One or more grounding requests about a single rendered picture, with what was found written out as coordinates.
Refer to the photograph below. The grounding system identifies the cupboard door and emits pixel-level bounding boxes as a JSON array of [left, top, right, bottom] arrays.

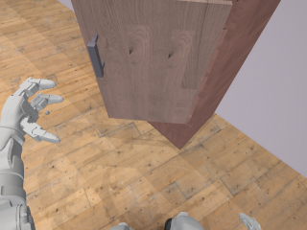
[[71, 0, 233, 125]]

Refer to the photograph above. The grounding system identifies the robot right thigh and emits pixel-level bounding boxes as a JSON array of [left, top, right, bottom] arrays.
[[171, 216, 204, 230]]

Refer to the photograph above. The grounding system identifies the robot left hand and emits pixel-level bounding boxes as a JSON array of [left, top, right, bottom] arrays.
[[0, 77, 64, 144]]

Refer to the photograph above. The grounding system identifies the handle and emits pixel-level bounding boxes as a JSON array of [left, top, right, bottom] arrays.
[[86, 34, 105, 78]]

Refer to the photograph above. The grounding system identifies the robot left upper arm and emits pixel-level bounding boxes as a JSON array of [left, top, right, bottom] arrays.
[[0, 204, 35, 230]]

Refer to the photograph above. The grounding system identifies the left robot forearm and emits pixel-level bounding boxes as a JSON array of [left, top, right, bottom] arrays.
[[0, 126, 27, 211]]

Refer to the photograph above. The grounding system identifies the robot right hand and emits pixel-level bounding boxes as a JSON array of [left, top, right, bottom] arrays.
[[239, 213, 261, 230]]

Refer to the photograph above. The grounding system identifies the right robot shin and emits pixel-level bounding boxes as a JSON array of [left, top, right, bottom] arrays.
[[170, 212, 188, 230]]

